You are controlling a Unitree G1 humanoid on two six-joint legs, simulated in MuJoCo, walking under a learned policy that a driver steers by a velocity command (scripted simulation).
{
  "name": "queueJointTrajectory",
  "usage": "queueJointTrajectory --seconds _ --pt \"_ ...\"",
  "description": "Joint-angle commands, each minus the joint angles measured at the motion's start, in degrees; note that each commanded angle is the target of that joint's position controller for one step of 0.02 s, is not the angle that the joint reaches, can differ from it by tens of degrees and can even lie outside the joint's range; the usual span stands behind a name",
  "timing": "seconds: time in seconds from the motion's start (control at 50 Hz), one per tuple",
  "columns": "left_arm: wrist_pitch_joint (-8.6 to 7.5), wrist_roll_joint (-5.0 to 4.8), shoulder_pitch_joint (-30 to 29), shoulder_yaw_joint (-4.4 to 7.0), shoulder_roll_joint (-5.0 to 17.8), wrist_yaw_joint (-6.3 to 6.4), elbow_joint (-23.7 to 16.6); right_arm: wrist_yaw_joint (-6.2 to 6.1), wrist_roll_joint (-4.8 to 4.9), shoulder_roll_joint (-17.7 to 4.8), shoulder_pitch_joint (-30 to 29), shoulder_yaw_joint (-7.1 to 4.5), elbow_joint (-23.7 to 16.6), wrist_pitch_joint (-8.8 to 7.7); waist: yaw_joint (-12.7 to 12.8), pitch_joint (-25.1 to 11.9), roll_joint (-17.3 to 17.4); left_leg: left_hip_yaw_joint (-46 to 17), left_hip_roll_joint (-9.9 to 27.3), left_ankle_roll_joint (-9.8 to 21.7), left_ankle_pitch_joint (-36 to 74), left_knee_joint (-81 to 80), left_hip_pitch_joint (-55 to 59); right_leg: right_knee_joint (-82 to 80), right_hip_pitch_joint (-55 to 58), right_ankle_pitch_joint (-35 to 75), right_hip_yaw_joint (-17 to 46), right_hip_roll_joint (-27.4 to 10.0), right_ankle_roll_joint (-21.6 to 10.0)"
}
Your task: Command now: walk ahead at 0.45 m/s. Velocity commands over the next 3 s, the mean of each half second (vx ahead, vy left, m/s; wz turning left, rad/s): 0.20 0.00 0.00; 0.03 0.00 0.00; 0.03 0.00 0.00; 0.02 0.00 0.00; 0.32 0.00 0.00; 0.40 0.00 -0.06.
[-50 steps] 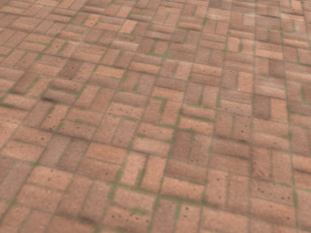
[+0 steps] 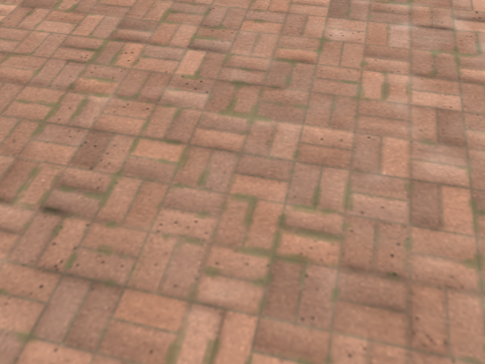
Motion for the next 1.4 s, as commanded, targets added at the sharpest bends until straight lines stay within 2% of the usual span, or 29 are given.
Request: queueJointTrajectory --seconds 0.02,0.06,0.1,0.16,0.24,0.28,0.32,0.34,0.36,0.38,0.4,0.42,0.44,0.5,0.54,0.58,0.6,0.62,0.64,0.68,0.76,0.94,1.18,1.22,1.24,1.26,1.3,1.34,1.4 --pt "-0.96 0.95 2.85 0.69 5.80 -0.30 -1.30 -0.25 -0.57 -5.52 -3.17 -1.54 -5.02 -1.43 2.07 0.66 -5.87 -2.11 5.99 1.66 7.97 3.16 -19.84 -20.89 12.70 -0.50 21.32 -15.55 -9.11" --pt "-0.92 1.11 3.54 0.36 5.44 0.02 -0.52 -0.30 -0.93 -3.84 -2.42 -1.54 -4.91 -0.36 0.47 1.36 -5.77 -0.56 5.66 0.45 8.58 -0.52 -16.51 -21.22 9.29 17.35 15.26 -14.25 -9.20" --pt "-0.66 1.35 4.58 0.48 6.72 0.86 0.44 -0.43 -1.64 -3.01 -4.77 -1.47 -6.26 0.26 -0.25 1.63 -4.59 1.01 4.60 -1.37 11.06 -7.04 -16.38 -20.13 7.98 32.64 9.94 -13.31 -9.38" --pt "0.22 1.37 5.10 0.53 7.76 1.98 0.97 0.08 -2.13 -0.66 -11.88 -0.28 -8.51 0.38 1.31 0.67 -5.39 3.25 2.21 -2.41 21.05 -22.73 -10.46 -18.71 5.16 37.50 3.88 -10.17 -7.76" --pt "1.07 0.49 7.67 0.63 8.36 2.40 2.99 0.76 -1.83 -2.80 -16.41 -0.32 -9.72 0.90 2.48 -1.34 -5.74 1.90 0.20 -1.50 26.73 -31.22 -6.13 -15.91 9.50 35.28 5.23 -12.11 -7.03" --pt "1.62 -0.01 6.63 0.76 8.47 2.57 3.43 1.04 -2.24 -4.78 -15.82 -0.87 -9.71 0.70 1.07 -1.97 -5.60 1.03 -0.12 0.19 24.97 -34.01 -4.09 -12.17 11.94 33.65 6.59 -13.17 -5.92" --pt "2.09 0.18 7.22 0.55 7.55 2.61 3.80 0.79 -3.02 -7.61 -10.38 -2.11 -7.48 0.37 -1.53 -4.73 -3.21 1.87 -1.17 2.31 33.25 -40.14 5.62 -3.04 12.02 32.59 5.77 -9.44 -3.15" --pt "1.90 1.56 11.13 -0.05 5.91 2.46 3.80 0.44 -3.61 -11.50 -7.36 -2.89 -7.12 0.34 -0.57 -9.97 2.53 -3.95 5.67 4.99 56.76 -37.01 16.55 6.08 7.16 20.73 3.84 -5.65 -0.58" --pt "1.95 1.85 19.25 -1.78 0.27 2.21 5.78 0.23 -3.96 -10.39 -5.33 -2.28 -6.37 1.16 1.95 -18.02 11.77 -15.77 16.44 14.55 64.21 -35.60 29.52 19.51 -2.75 -7.72 2.79 -0.67 2.96" --pt "2.75 0.65 16.84 -1.49 2.21 2.21 6.10 0.68 -3.04 -5.51 -4.59 -0.95 -5.97 1.72 -0.10 -19.60 10.48 -21.38 18.54 17.18 53.74 -39.86 26.65 27.04 -5.05 -26.55 6.20 0.23 4.57" --pt "3.68 -0.38 13.08 -0.50 5.74 2.43 5.05 1.00 -2.38 -5.11 -7.80 -0.47 -6.28 1.81 0.31 -14.82 7.00 -19.81 16.57 15.12 38.73 -43.06 20.21 30.67 -7.32 -27.43 8.01 -1.46 4.67" --pt "4.78 -0.66 10.43 -0.16 6.04 3.06 4.76 0.99 -2.47 -5.01 -12.05 -0.20 -7.05 1.92 1.30 -10.36 4.61 -17.37 14.67 12.86 28.18 -45.55 14.33 30.96 -8.44 -25.19 7.49 -2.91 4.96" --pt "5.80 -0.20 9.28 0.04 5.76 3.69 4.69 0.89 -2.79 -5.10 -15.84 -0.03 -7.78 1.99 2.28 -7.00 4.05 -15.43 13.38 11.43 19.77 -48.21 8.27 28.50 -7.72 -22.19 7.38 -4.17 5.46" --pt "6.90 0.65 10.21 -0.13 3.78 4.64 5.68 0.24 -3.82 -5.44 -20.21 -0.13 -8.06 2.76 4.35 -4.68 6.71 -9.80 8.93 8.91 8.54 -52.00 -2.40 18.01 0.95 -15.56 5.24 -4.32 5.84" --pt "6.68 0.96 11.00 -0.35 2.77 4.45 6.77 -0.18 -3.26 -5.22 -19.74 -0.05 -7.41 3.05 4.64 -6.10 6.04 -7.60 7.84 8.70 6.21 -51.54 -3.29 10.17 5.71 -8.15 3.95 -3.75 5.17" --pt "6.59 1.72 11.78 -0.40 2.48 3.83 7.81 -0.55 -2.10 -4.99 -19.12 0.06 -6.55 3.49 5.36 -5.97 4.85 -5.69 6.26 6.54 -1.86 -50.83 -5.50 1.69 11.07 0.75 2.12 -2.63 3.79" --pt "6.62 2.49 10.69 -0.48 3.02 3.59 7.39 -0.57 -1.98 -4.03 -17.49 0.37 -5.66 3.61 4.89 -4.32 3.21 -4.90 4.94 4.05 -6.00 -50.40 -6.45 -1.56 11.12 2.37 3.30 -3.62 2.63" --pt "6.58 2.67 9.28 -0.49 4.71 3.67 6.34 -0.54 -2.38 -3.86 -16.10 0.46 -5.08 3.76 3.52 -1.88 0.69 -3.77 3.38 1.84 -7.06 -48.35 -6.74 -5.73 8.93 -0.49 6.84 -6.88 0.98" --pt "6.32 1.67 7.37 0.00 7.67 3.73 6.61 -0.71 -2.61 -3.35 -15.03 0.31 -5.46 4.10 0.63 0.68 -6.19 0.32 -0.24 -0.13 -2.58 -47.13 -1.49 -7.63 -0.94 -13.31 7.73 -7.07 -0.95" --pt "4.80 1.76 4.46 -0.67 4.81 3.63 6.38 -1.15 -2.90 -3.36 -15.37 0.29 -4.87 4.14 0.31 1.73 -8.23 1.61 -1.11 -0.62 7.22 -41.88 8.02 -12.08 -8.36 -17.69 8.39 -6.62 0.61" --pt "3.06 1.11 6.08 -0.81 4.33 3.48 7.21 -1.10 -2.66 -3.46 -13.20 0.15 -2.67 3.95 1.00 -0.41 -4.54 1.37 -0.56 0.98 16.57 -40.42 7.99 -9.21 -1.77 -3.56 6.80 -5.54 2.29" --pt "3.83 0.88 8.11 -1.09 3.98 3.38 7.97 -1.13 -2.07 -3.65 -12.68 0.01 -0.12 4.66 1.93 -2.75 -1.61 1.49 -0.27 0.67 26.39 -38.57 9.67 -6.77 3.63 9.65 5.39 -4.76 1.54" --pt "4.32 0.99 8.47 -1.20 3.05 3.30 8.34 -1.84 -1.97 -4.08 -12.77 -0.24 2.39 5.60 1.51 -1.44 -2.06 1.30 -0.02 0.21 25.93 -38.60 10.46 -7.83 4.15 10.46 4.76 -4.19 1.56" --pt "4.34 1.01 8.64 -1.22 2.94 3.35 8.42 -1.90 -1.99 -4.02 -12.85 -0.27 2.72 5.67 1.46 -1.14 -2.10 1.29 -0.02 0.12 25.31 -38.79 10.43 -8.12 3.98 9.55 4.71 -4.11 1.58" --pt "4.41 0.95 10.00 -1.25 2.58 3.41 9.12 -1.88 -2.02 -3.30 -11.93 -0.14 3.44 5.75 1.55 -2.31 -2.47 2.36 -0.93 0.04 19.49 -38.45 10.79 -9.00 4.53 3.06 4.51 -3.80 1.25" --pt "4.57 0.58 10.55 -0.89 3.42 3.53 9.37 -1.86 -1.81 -3.18 -12.02 -0.21 3.67 5.85 1.69 -1.10 -3.63 4.13 -2.62 -0.03 10.31 -36.60 9.16 -10.20 3.68 -6.56 5.46 -3.99 0.11" --pt "4.27 0.86 8.21 -1.14 2.93 3.72 8.46 -1.90 -2.39 -2.34 -13.90 0.10 3.07 5.60 1.01 4.32 -4.85 3.44 -2.22 -0.49 10.35 -36.81 6.26 -12.44 -1.07 -11.33 8.17 -5.81 -0.85" --pt "3.57 1.19 8.83 -1.27 2.42 3.67 8.46 -1.78 -2.47 -3.07 -13.07 0.01 3.71 4.97 1.10 4.29 -2.41 1.86 -0.95 -0.22 19.83 -37.77 7.80 -10.08 -0.85 -2.06 5.90 -4.34 0.67" --pt "3.49 0.88 12.01 -1.27 2.35 3.59 9.32 -1.51 -1.81 -3.16 -11.56 0.01 4.62 4.57 1.73 -0.26 -1.20 1.51 -0.45 0.62 27.60 -36.85 9.75 -6.76 3.80 9.10 3.61 -3.06 2.12"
